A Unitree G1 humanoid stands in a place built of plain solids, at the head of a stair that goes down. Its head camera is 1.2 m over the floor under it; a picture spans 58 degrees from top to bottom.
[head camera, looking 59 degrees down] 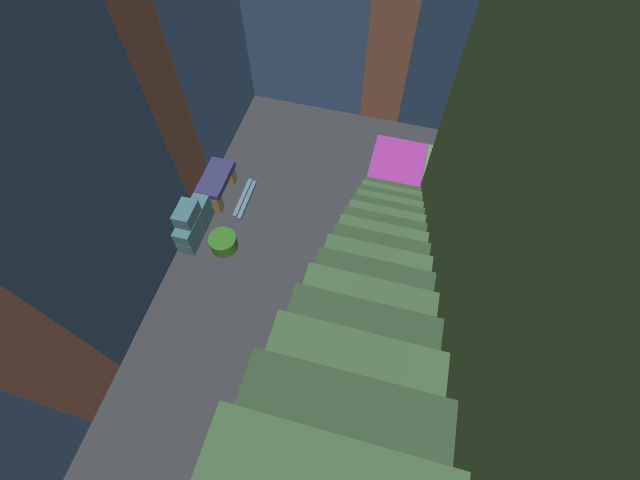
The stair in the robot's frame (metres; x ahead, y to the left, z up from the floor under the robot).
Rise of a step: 0.18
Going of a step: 0.21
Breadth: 0.76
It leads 15 degrees to the right of straight ahead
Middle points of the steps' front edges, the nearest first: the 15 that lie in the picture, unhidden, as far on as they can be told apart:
0.13 -0.10 0.00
0.33 -0.15 -0.18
0.53 -0.21 -0.36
0.73 -0.26 -0.55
0.93 -0.31 -0.73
1.13 -0.36 -0.91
1.33 -0.42 -1.09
1.53 -0.47 -1.27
1.73 -0.52 -1.45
1.93 -0.57 -1.63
2.13 -0.63 -1.81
2.33 -0.68 -2.00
2.52 -0.73 -2.18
2.72 -0.78 -2.36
2.92 -0.84 -2.54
